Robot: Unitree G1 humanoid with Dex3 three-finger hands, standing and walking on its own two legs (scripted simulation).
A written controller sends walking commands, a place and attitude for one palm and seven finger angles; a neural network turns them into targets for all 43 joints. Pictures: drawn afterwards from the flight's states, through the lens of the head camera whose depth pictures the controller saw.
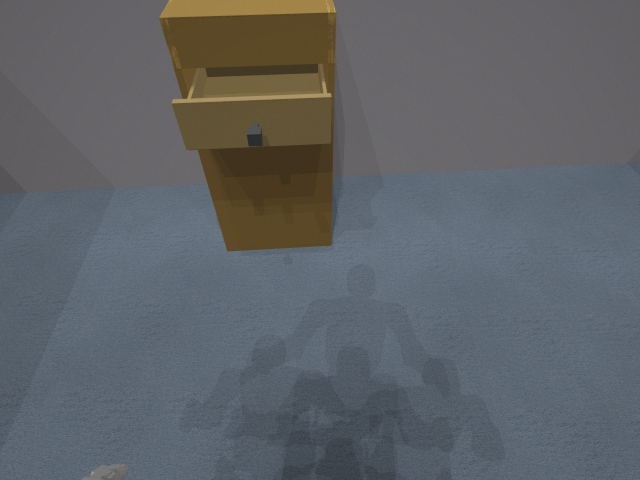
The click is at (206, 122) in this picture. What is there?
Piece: drawer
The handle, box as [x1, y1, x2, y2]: [247, 123, 262, 145]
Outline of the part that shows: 253,123 252,127 247,128 248,144 261,145 261,129 257,125 257,123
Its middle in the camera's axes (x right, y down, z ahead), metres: -0.17 -0.27 +0.97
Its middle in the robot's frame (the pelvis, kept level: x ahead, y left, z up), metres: +0.89 +0.22 -0.07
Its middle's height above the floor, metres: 0.70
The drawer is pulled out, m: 0.18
